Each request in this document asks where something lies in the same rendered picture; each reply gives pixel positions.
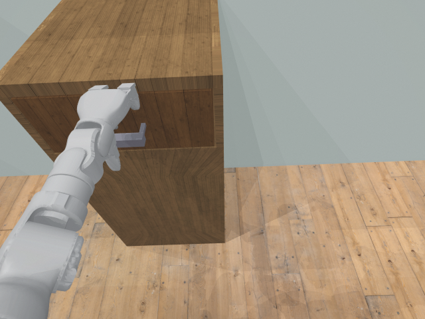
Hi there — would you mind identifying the robot left upper arm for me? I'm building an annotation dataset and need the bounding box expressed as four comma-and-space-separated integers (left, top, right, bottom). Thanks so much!
0, 221, 84, 319

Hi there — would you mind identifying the drawer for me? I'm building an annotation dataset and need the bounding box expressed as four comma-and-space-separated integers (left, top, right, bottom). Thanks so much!
11, 88, 214, 153

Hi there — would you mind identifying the robot left hand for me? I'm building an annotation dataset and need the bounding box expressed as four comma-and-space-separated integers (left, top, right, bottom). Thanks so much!
77, 83, 140, 171

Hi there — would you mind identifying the handle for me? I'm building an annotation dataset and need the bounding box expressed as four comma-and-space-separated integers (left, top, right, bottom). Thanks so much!
115, 123, 146, 148

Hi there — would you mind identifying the robot left forearm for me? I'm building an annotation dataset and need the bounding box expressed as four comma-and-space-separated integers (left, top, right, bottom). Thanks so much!
0, 117, 114, 270

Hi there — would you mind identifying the cabinet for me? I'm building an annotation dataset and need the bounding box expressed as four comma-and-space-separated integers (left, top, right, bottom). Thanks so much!
0, 0, 225, 247

